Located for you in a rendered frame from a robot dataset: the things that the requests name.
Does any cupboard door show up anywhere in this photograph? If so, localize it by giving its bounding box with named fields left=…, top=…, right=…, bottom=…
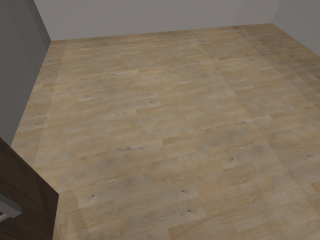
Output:
left=0, top=138, right=52, bottom=240

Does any handle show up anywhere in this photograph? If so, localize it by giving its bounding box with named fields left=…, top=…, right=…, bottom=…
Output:
left=0, top=193, right=22, bottom=222

